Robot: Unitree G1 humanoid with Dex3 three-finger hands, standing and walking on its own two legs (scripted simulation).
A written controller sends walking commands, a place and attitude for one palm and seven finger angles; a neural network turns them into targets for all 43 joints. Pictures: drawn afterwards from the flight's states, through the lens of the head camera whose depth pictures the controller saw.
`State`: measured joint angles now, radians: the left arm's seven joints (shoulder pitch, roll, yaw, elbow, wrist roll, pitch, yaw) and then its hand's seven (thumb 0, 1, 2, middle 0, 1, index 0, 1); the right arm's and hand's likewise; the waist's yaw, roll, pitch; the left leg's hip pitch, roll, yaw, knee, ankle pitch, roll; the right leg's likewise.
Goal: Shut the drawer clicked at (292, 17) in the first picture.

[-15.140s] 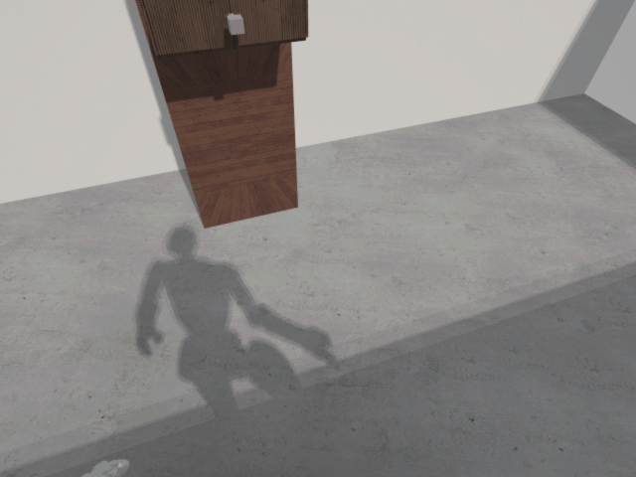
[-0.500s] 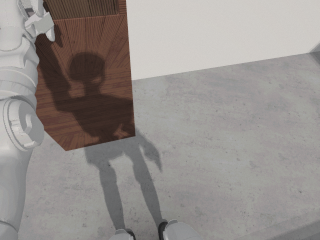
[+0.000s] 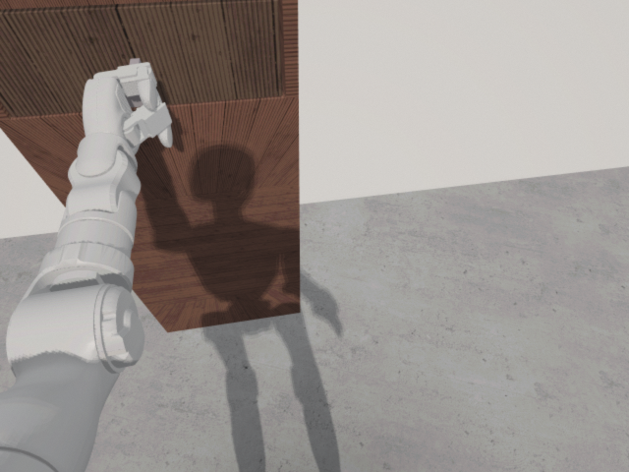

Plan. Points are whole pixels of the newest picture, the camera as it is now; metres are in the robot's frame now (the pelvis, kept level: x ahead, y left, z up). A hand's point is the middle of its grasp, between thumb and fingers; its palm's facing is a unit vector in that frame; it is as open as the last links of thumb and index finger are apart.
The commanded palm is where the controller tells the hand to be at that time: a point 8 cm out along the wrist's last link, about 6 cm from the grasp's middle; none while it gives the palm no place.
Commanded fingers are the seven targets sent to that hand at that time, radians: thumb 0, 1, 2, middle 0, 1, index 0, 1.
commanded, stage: draw the hand back to the body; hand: left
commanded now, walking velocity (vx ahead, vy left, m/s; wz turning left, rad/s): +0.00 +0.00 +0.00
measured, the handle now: (133, 80) +0.58 +0.20 +0.17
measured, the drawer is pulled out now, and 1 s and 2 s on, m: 0.00 0.00 0.00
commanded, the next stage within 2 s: step back with the hand held close in 1.28 s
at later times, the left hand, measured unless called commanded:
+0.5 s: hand (82, 242) +0.33 +0.20 +0.17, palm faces +0.17 -0.97 -0.15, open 3.3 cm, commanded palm +0.29 +0.24 +0.18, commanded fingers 0.00 0.90 0.90 -1.40 -1.60 -1.40 -1.60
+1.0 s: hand out of the picture +0.16 +0.22 +0.18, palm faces +0.37 -0.87 -0.32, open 3.2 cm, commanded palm +0.11 +0.26 +0.19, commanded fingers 0.00 0.90 0.90 -1.40 -1.60 -1.40 -1.60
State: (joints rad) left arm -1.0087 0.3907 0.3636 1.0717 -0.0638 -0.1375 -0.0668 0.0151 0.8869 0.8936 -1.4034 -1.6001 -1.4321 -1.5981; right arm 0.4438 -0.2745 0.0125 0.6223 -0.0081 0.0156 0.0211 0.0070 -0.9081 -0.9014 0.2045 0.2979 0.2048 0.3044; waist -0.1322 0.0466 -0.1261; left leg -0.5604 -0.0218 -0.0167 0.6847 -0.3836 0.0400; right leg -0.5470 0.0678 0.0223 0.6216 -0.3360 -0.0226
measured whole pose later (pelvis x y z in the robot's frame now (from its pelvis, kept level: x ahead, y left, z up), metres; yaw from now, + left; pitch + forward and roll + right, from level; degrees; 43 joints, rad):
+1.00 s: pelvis -0.04 -0.02 +0.02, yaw +2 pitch -5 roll +0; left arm 0.38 0.31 0.24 -0.31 -0.09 -0.11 0.07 0.01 0.89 0.90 -1.41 -1.60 -1.40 -1.60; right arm 0.21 -0.23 0.04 0.64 0.01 -0.03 -0.07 0.02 -0.91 -0.90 0.20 0.30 0.21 0.30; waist 0.04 0.08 0.00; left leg -0.09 -0.03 -0.04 0.41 -0.23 0.02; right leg -0.09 0.05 -0.01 0.39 -0.22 -0.04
